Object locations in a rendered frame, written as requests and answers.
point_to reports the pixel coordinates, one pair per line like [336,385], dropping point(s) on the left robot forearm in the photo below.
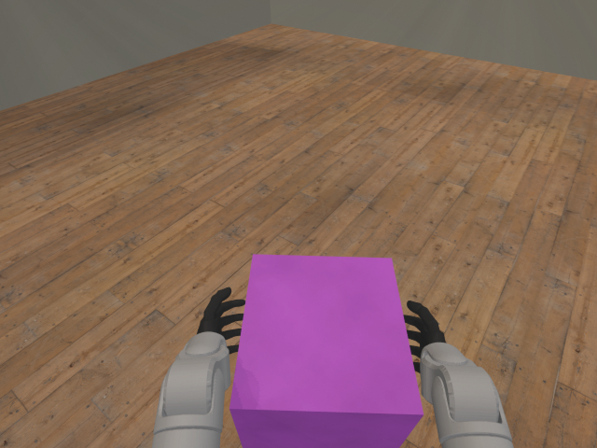
[191,403]

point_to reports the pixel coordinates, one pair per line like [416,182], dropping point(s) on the right robot hand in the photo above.
[428,327]

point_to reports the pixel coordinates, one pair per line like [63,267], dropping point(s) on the left robot hand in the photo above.
[212,320]

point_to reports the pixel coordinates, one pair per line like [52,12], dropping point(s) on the carton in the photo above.
[324,357]

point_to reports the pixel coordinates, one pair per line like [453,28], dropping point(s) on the right robot forearm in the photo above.
[467,406]

